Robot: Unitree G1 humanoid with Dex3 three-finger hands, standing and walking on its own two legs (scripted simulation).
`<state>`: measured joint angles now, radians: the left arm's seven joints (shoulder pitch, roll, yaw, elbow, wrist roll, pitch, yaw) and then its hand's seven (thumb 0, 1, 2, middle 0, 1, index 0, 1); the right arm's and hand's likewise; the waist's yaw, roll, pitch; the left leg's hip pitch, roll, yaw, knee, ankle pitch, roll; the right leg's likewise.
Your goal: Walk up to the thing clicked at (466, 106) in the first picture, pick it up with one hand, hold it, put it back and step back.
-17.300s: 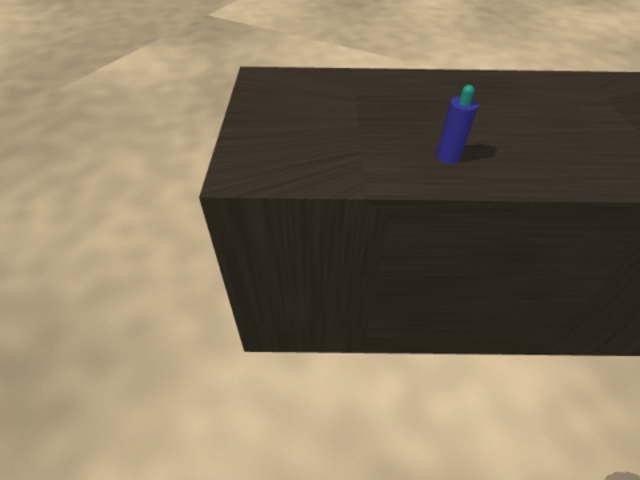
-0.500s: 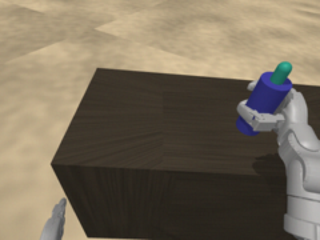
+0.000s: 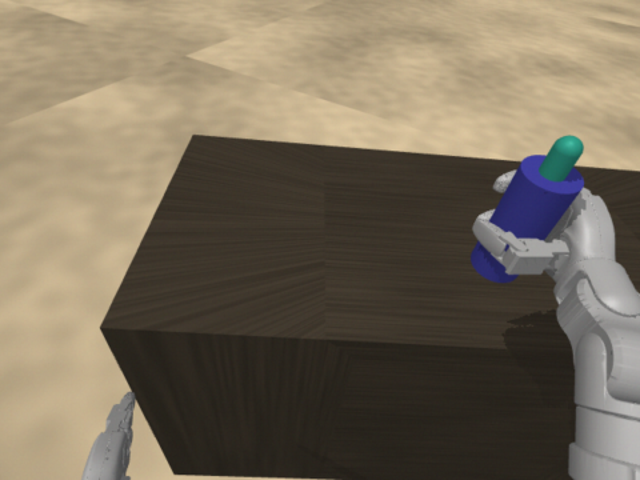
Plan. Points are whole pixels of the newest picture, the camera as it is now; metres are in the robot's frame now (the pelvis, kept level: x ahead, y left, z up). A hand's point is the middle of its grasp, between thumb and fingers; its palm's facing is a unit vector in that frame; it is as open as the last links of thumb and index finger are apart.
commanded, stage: hold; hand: right
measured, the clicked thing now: (528, 211) +0.33 -0.18 +0.24
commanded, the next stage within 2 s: crouch in 1.70 s
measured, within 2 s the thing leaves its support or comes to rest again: neither
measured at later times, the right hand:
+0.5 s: hand (510, 216) +0.34 -0.17 +0.23, palm faces +0.11 +0.99 -0.01, open 8.0 cm
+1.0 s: hand (509, 219) +0.34 -0.17 +0.22, palm faces +0.12 +0.99 -0.02, open 8.0 cm
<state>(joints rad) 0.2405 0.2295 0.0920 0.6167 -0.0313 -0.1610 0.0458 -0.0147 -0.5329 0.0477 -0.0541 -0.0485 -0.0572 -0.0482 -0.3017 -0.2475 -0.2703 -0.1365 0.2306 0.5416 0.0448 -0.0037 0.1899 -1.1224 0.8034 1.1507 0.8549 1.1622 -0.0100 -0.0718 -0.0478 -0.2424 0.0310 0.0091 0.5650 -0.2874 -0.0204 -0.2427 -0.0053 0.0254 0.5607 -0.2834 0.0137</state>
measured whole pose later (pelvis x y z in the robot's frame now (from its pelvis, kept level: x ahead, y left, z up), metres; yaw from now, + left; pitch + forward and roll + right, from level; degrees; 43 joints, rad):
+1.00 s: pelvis +0.00 +0.00 +0.00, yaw +0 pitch -2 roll +0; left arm 0.26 0.23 0.10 0.61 -0.03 -0.16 0.04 -0.01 -0.54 0.05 -0.05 -0.05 -0.05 -0.05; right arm -0.30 -0.24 -0.27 -0.15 0.22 0.53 0.03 0.00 0.19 -1.13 0.80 1.15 0.85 1.16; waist -0.01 -0.07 -0.05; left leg -0.23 0.03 0.01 0.56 -0.29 -0.01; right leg -0.23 -0.01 0.03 0.55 -0.28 0.02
